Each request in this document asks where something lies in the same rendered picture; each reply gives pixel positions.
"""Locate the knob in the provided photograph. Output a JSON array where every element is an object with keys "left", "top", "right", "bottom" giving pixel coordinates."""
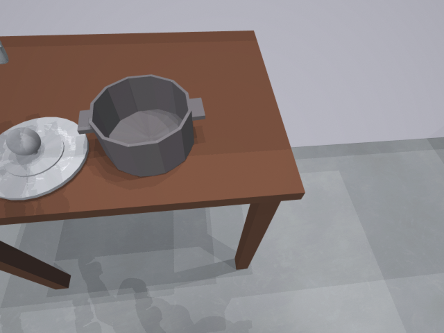
[{"left": 6, "top": 128, "right": 41, "bottom": 155}]

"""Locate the pot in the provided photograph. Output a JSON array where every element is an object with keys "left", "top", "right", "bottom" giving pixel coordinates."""
[{"left": 77, "top": 74, "right": 205, "bottom": 177}]

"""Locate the table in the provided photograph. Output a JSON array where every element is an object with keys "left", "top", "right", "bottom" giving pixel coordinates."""
[{"left": 0, "top": 31, "right": 305, "bottom": 289}]

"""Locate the lid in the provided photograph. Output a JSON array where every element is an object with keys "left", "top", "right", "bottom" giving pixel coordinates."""
[{"left": 0, "top": 117, "right": 89, "bottom": 200}]

